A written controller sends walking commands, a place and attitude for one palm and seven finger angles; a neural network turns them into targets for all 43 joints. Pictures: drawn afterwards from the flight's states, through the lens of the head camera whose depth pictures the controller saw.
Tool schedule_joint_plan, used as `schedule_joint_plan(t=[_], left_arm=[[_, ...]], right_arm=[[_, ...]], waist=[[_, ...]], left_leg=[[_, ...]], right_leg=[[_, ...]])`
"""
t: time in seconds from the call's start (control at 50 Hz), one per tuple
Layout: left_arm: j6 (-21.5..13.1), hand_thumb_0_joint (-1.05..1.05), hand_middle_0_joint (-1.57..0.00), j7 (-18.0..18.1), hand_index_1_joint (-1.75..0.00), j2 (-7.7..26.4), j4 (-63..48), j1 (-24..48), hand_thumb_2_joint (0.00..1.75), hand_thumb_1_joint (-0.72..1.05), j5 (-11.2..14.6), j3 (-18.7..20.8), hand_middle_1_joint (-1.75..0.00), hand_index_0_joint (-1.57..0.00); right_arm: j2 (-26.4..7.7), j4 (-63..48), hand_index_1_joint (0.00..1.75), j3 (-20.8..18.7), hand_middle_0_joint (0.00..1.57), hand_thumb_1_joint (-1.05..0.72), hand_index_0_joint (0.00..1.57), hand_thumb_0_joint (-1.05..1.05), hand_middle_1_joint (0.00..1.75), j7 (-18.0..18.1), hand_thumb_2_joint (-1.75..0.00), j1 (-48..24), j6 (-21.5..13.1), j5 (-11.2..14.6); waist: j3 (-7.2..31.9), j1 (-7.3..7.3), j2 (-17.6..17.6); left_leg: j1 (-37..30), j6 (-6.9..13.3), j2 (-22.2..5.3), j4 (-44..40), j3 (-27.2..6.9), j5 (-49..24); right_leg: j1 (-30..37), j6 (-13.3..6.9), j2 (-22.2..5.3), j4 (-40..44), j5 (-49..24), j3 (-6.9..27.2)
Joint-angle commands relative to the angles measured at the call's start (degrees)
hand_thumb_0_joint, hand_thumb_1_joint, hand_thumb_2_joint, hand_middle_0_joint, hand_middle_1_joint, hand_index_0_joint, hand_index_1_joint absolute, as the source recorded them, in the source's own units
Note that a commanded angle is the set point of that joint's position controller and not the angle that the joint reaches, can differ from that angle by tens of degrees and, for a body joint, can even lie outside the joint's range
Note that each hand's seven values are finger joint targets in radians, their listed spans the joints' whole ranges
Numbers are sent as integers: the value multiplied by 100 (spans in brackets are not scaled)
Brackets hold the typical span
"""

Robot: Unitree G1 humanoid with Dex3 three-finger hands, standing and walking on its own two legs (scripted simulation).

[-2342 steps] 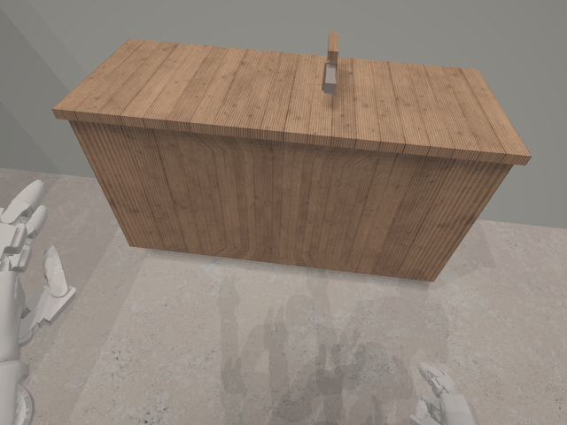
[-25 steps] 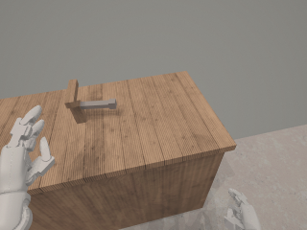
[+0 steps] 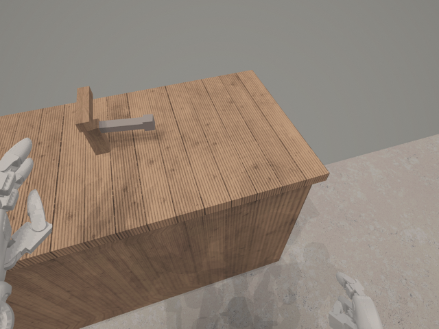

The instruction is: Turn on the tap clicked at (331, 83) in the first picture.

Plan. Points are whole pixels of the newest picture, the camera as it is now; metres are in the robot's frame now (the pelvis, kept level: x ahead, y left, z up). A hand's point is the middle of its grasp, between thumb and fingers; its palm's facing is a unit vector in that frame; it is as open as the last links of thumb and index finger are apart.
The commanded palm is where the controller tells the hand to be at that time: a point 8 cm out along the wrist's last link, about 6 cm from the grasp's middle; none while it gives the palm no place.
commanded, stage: step back with the hand held close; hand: left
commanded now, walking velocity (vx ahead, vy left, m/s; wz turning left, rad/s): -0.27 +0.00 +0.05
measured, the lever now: (148, 122) +0.55 +0.22 +0.05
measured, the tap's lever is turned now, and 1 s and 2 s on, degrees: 80 80 80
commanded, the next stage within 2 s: stop stepping back and stand still in 1.10 s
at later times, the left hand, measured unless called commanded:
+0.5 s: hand (33, 253) +0.17 +0.24 +0.16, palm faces +0.42 -0.81 -0.41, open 7.4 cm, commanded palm +0.12 +0.28 +0.18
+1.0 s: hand (56, 302) +0.12 +0.19 +0.17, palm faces +0.31 -0.87 -0.39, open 7.4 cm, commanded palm +0.07 +0.25 +0.18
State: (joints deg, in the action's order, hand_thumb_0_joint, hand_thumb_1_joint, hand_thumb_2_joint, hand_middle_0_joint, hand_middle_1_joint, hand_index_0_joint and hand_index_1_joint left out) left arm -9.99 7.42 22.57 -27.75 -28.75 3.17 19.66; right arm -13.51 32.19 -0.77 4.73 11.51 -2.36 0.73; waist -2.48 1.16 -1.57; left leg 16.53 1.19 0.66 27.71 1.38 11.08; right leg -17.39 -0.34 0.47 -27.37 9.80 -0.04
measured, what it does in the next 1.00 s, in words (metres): walks backwards: right foot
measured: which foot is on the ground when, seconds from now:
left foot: down 0.00-0.88, up 0.90-1.00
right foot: down 0.00-0.60, up 0.62-0.84, down 0.86-1.00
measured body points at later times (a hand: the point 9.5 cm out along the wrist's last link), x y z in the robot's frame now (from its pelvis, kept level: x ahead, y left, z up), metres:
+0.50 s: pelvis -0.04 +0.00 -0.01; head -0.01 +0.00 +0.44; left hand +0.15 +0.28 +0.19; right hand +0.13 -0.24 -0.10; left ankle +0.04 +0.11 -0.73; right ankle +0.05 -0.11 -0.74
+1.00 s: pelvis -0.10 -0.03 +0.00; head -0.06 -0.03 +0.45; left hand +0.10 +0.23 +0.19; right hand +0.08 -0.25 -0.09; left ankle -0.06 +0.09 -0.71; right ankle -0.10 -0.15 -0.74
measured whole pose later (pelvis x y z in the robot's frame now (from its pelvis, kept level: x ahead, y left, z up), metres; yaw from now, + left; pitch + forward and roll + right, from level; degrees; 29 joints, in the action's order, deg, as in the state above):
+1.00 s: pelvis -0.10 -0.03 +0.00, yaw -1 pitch +3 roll +0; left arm -10.9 7.1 21.2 -33.0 -28.2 2.7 17.6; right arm -9.5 35.4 1.0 3.5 8.6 -3.9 0.1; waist -0.6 0.5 1.1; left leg 27.6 -1.8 -0.3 44.1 0.4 20.5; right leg -16.6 -1.0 1.5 -27.7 14.2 2.0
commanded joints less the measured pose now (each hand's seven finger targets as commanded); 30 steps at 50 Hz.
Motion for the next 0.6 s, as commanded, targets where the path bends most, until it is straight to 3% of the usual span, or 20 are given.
schedule_joint_plan(t=[0.0, 0.12, 0.14, 0.22, 0.24, 0.26, 0.34, 0.38, 0.42, 0.44, 0.46, 0.52, 0.54, 0.56, 0.58], left_arm=[[-403, 0, -20, 170, -30, 764, -1070, 269, 90, 90, -44, 600, -30, -20], [-414, 0, -20, 256, -30, 803, -1204, 499, 90, 90, -102, 563, -30, -20], [-418, 0, -20, 278, -30, 931, -1310, 539, 90, 90, -110, 656, -30, -20], [-439, 0, -20, 335, -30, 870, -1393, 473, 90, 90, -122, 655, -30, -20], [-434, 0, -20, 353, -30, 1026, -1451, 435, 90, 90, -124, 806, -30, -20], [-438, 0, -20, 345, -30, 834, -1518, 450, 90, 90, -122, 662, -30, -20], [-436, 0, -20, 370, -30, 949, -1438, 372, 90, 90, -131, 814, -30, -20], [-444, 0, -20, 371, -30, 836, -1370, 332, 90, 90, -117, 710, -30, -20], [-446, 0, -20, 388, -30, 848, -1412, 343, 90, 90, -77, 663, -30, -20], [-438, 0, -20, 409, -30, 975, -1562, 408, 90, 90, -72, 723, -30, -20], [-431, 0, -20, 411, -30, 889, -1569, 339, 90, 90, -57, 653, -30, -20], [-478, 0, -20, 438, -30, 1001, -1776, 244, 90, 90, -35, 763, -30, -20], [-491, 0, -20, 454, -30, 1143, -1875, 243, 90, 90, -47, 903, -30, -20], [-537, 0, -20, 447, -30, 1062, -1964, 206, 90, 90, -79, 902, -30, -20], [-568, 0, -20, 429, -30, 994, -1898, 183, 90, 90, -128, 947, -30, -20]], right_arm=[[-641, -928, 30, -234, 20, -90, 20, 0, 30, 24, -90, -567, -370, 1], [-647, -864, 30, -209, 20, -90, 20, 0, 30, 23, -90, -494, -442, -18], [-656, -835, 30, -211, 20, -90, 20, 0, 30, 33, -90, -511, -448, -27], [-623, -824, 30, -178, 20, -90, 20, 0, 30, 21, -90, -499, -477, -41], [-630, -820, 30, -182, 20, -90, 20, 0, 30, 35, -90, -516, -475, -58], [-581, -819, 30, -157, 20, -90, 20, 0, 30, 27, -90, -487, -476, -49], [-622, -798, 30, -184, 20, -90, 20, 0, 30, 20, -90, -481, -485, -74], [-560, -771, 30, -179, 20, -90, 20, 0, 30, -3, -90, -444, -476, -67], [-552, -704, 30, -215, 20, -90, 20, 0, 30, -41, -90, -364, -460, -38], [-561, -655, 30, -222, 20, -90, 20, 0, 30, -55, -90, -353, -455, -55], [-496, -649, 30, -199, 20, -90, 20, 0, 30, -73, -90, -335, -446, -62], [-555, -703, 30, -225, 20, -90, 20, 0, 30, -79, -90, -407, -433, -37], [-601, -727, 30, -226, 20, -90, 20, 0, 30, -51, -90, -450, -436, -46], [-588, -748, 30, -206, 20, -90, 20, 0, 30, -32, -90, -461, -457, -54], [-663, -775, 30, -228, 20, -90, 20, 0, 30, -15, -90, -520, -508, -73]], waist=[[715, -12, -132], [577, -70, 115], [628, -92, -6], [611, -87, -149], [679, -88, -240], [716, -103, -312], [687, -106, -249], [722, -110, 64], [797, -146, 482], [910, -172, 452], [986, -189, 495], [956, -179, 201], [931, -169, -165], [1010, -150, -584], [996, -118, -1147]], left_leg=[[560, 214, -721, -747, -859, 1117], [724, 211, -619, -412, -850, 1720], [666, 205, -615, -414, -887, 1638], [899, 228, -681, -429, -994, 1995], [902, 236, -701, -538, -1043, 1928], [955, 248, -739, -587, -1065, 1929], [1262, 258, -760, -597, -1071, 1975], [1144, 204, -679, -228, -890, 1707], [747, 71, -444, 545, -647, 1491], [506, 15, -385, 753, -628, 1228], [402, 10, -391, 797, -639, 1006], [470, 88, -553, 452, -885, 1139], [645, 150, -743, -54, -1157, 1199], [943, 265, -1036, -592, -1454, 1453], [1651, 459, -1494, -1371, -1961, 2241]], right_leg=[[471, 9, -375, 227, 158, 450], [-5, -83, -547, 512, 997, 675], [-46, -116, -569, 510, 993, 710], [-52, -97, -510, 371, 1244, 641], [6, -91, -475, 306, 1159, 615], [106, -70, -431, 169, 1021, 540], [261, -68, -426, 110, 861, 628], [104, -132, -605, 288, 685, 788], [-353, -367, -1050, 666, 750, 1183], [-488, -517, -1243, 685, 500, 1298], [-491, -543, -1304, 590, 248, 1227], [-609, -401, -1059, 294, 418, 941], [-501, -288, -797, 21, 611, 738], [-183, -102, -419, -483, 711, 457], [466, 62, 1, -1300, 841, 222]])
